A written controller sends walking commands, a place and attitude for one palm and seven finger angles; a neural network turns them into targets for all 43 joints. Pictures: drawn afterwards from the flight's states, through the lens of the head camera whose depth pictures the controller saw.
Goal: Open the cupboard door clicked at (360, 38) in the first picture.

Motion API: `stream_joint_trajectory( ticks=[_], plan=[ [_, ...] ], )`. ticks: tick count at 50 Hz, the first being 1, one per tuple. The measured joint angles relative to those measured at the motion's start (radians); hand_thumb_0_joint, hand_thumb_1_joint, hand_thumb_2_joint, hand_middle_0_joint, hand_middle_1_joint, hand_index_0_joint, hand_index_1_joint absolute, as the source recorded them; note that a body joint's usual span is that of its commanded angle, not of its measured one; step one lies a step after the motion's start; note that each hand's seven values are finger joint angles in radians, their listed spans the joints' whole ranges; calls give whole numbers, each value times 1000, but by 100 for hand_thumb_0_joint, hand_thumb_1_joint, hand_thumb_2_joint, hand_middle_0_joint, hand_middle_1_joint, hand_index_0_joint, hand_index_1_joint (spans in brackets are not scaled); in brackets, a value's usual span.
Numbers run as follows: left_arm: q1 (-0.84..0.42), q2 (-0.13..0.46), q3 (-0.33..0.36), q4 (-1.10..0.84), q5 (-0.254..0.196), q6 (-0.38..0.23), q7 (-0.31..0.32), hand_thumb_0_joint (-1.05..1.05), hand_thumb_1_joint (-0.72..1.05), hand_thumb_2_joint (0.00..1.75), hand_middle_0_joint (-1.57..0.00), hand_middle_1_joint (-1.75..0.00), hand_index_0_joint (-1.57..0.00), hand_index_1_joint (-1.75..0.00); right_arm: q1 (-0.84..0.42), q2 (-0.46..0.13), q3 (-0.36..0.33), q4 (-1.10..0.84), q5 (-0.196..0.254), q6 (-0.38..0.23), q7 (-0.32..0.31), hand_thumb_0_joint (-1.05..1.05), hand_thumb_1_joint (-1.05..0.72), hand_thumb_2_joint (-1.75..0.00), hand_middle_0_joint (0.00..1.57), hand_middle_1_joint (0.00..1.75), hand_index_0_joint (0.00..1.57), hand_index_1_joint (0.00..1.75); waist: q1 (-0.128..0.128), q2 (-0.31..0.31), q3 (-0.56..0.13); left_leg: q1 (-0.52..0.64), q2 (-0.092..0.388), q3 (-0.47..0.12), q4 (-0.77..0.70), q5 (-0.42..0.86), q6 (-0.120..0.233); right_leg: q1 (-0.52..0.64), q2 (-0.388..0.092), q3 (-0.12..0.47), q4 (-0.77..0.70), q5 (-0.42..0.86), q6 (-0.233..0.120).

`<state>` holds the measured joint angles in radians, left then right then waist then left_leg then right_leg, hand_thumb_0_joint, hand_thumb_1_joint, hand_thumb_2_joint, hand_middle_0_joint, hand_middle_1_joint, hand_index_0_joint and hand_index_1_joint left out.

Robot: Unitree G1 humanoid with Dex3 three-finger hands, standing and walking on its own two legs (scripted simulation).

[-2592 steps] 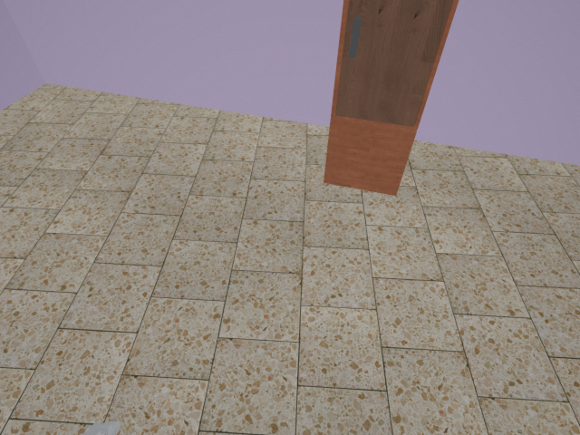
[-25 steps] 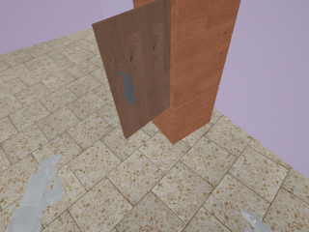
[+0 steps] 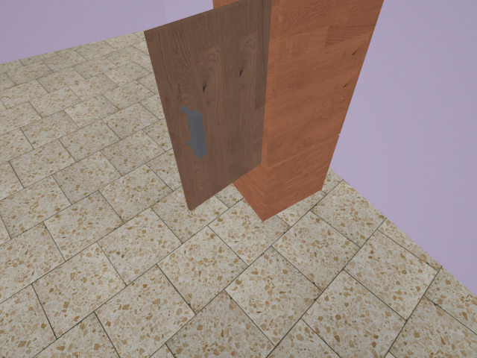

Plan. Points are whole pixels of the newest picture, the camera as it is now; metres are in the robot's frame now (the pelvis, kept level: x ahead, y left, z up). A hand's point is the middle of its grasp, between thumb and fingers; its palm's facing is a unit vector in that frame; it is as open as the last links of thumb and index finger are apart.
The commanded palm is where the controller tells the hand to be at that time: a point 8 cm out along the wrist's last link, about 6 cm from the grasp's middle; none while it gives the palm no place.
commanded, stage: let the arm hang, fingers relaxed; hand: left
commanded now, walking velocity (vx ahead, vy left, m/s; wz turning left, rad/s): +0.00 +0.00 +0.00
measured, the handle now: (192, 131) +0.63 +0.16 +0.00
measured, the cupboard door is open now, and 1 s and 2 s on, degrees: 100 100 100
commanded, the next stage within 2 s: look to check the result in 0.48 s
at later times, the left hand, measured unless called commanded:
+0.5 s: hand out of the picture +0.10 +0.21 -0.16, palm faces -0.03 -0.96 -0.26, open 7.4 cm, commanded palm none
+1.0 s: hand out of the picture +0.09 +0.22 -0.16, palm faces -0.02 -0.96 -0.29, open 7.4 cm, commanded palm none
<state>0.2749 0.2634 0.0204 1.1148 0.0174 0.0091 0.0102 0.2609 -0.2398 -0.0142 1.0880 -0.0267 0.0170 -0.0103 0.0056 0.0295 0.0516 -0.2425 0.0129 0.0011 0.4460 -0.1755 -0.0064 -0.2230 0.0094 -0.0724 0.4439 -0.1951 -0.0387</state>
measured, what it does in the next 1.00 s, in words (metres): shifts its weight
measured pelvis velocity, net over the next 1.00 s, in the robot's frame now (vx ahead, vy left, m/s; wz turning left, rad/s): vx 0.05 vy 0.00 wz -0.01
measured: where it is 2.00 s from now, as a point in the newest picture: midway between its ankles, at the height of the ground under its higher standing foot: outside the picture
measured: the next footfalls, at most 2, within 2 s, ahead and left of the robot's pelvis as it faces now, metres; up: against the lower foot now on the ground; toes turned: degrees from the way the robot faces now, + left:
none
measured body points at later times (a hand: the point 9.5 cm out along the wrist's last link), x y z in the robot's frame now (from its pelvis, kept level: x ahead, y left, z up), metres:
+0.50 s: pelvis +0.03 +0.00 +0.01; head +0.04 +0.00 +0.46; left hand +0.11 +0.26 -0.14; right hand +0.07 -0.27 -0.15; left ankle +0.04 +0.12 -0.74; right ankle +0.03 -0.10 -0.74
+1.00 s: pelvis +0.05 +0.00 +0.01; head +0.07 +0.00 +0.46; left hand +0.09 +0.27 -0.14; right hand +0.10 -0.26 -0.14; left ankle +0.04 +0.12 -0.74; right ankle +0.03 -0.10 -0.74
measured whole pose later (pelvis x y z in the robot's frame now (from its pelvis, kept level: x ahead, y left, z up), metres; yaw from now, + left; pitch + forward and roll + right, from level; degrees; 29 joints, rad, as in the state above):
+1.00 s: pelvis +0.05 +0.00 +0.01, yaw -1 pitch -1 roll +0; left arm 0.17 0.26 0.01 1.15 0.01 -0.02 0.02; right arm 0.15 -0.26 0.00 1.13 -0.02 0.00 -0.02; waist 0.00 0.01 0.05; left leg -0.12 0.01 0.02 0.32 -0.19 -0.01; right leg -0.11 0.01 -0.05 0.33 -0.21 -0.03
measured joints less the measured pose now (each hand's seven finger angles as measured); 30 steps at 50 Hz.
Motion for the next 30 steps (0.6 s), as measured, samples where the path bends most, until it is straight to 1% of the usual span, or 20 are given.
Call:
stream_joint_trajectory(
  ticks=[6,17,24,30],
  plan=[
    [-46,9,2,12,-1,-9,4,1,91,89,-20,-30,-20,-30,-31,-3,1,17,-1,-6,1,1,-90,-90,20,30,20,30,-2,12,-14,27,0,6,-21,0,0,21,0,6,-14,-2,1],
    [-130,-15,-8,2,-3,-26,2,1,91,89,-20,-30,-20,-30,-67,-15,5,39,-1,-19,0,0,-91,-90,20,30,20,30,-13,-14,-12,63,-4,16,-64,0,0,48,-2,16,-44,-5,6],
    [-147,-25,-12,7,-4,-30,2,0,90,89,-20,-30,-20,-30,-84,-21,7,45,0,-22,-5,0,-91,-90,20,30,20,30,-17,-24,-7,87,-6,18,-90,0,1,71,-3,19,-68,-6,9],
    [-142,-19,-11,14,-4,-29,3,0,90,89,-20,-30,-21,-30,-97,-20,8,44,1,-22,-6,0,-91,-90,20,30,20,30,-15,-25,-2,100,-5,18,-103,-2,0,86,-2,19,-84,-6,9]
  ],
)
